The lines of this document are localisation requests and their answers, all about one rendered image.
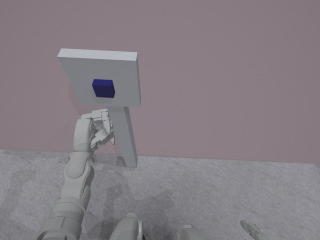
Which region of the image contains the robot right shin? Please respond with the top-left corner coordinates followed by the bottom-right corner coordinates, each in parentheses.
top-left (182, 225), bottom-right (192, 229)

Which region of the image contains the right robot hand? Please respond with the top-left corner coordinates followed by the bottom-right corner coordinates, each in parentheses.
top-left (240, 220), bottom-right (271, 240)

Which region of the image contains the button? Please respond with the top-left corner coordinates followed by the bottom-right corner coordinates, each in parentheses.
top-left (92, 79), bottom-right (115, 98)

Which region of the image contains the panel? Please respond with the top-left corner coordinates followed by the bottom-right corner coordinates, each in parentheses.
top-left (57, 48), bottom-right (141, 168)

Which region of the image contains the robot left shin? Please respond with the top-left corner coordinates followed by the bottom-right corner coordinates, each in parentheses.
top-left (126, 213), bottom-right (137, 218)

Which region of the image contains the robot shin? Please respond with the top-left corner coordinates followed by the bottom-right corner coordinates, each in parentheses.
top-left (182, 225), bottom-right (192, 229)
top-left (126, 213), bottom-right (137, 218)

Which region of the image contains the robot left forearm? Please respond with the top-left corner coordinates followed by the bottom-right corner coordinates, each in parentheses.
top-left (34, 151), bottom-right (95, 240)

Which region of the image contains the left robot hand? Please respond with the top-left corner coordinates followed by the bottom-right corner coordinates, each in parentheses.
top-left (73, 108), bottom-right (115, 155)

